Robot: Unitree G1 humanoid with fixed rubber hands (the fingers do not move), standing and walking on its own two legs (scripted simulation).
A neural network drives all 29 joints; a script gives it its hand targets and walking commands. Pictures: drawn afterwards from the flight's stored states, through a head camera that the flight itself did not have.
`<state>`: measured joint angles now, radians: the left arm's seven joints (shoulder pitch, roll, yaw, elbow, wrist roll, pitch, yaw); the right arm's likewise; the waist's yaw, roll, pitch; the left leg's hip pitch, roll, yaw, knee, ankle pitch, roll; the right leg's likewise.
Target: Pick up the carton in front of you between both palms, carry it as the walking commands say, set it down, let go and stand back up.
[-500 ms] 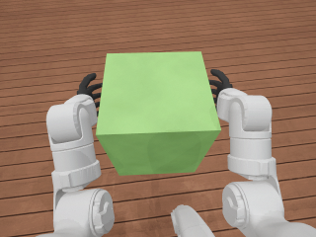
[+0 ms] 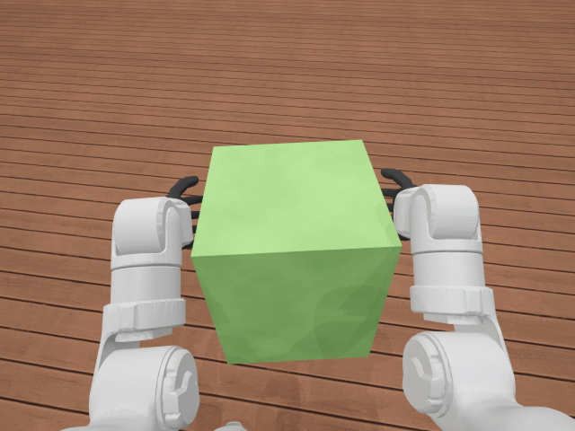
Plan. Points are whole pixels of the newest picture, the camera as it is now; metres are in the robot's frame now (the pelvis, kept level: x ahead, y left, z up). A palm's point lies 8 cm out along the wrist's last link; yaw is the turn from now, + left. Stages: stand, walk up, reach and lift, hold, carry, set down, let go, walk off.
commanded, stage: carry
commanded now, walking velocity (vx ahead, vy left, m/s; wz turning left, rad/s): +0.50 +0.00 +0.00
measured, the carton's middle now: (293, 254) +0.36 +0.01 +0.06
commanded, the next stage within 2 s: none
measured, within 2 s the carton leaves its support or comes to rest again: neither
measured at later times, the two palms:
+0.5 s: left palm (207, 139) +0.59 +0.16 +0.09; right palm (373, 141) +0.57 -0.14 +0.10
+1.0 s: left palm (234, 67) +0.86 +0.14 +0.10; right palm (362, 64) +0.87 -0.16 +0.09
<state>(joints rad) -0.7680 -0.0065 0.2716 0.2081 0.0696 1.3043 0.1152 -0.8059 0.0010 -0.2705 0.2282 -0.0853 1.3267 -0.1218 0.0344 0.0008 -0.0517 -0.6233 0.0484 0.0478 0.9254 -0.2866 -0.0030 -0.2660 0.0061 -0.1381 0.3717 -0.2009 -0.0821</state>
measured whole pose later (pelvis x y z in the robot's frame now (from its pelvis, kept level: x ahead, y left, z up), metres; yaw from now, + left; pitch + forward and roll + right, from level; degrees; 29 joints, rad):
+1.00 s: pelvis +0.60 -0.01 +0.00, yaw +0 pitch +4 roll +0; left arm -0.15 -0.13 0.10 -0.32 0.11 1.20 0.08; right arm -0.15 0.13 -0.10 -0.34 -0.12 1.22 -0.09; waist 0.02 0.01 -0.15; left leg -0.58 0.11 0.13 0.58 -0.09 -0.02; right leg -0.06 -0.04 -0.21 0.26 -0.26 -0.01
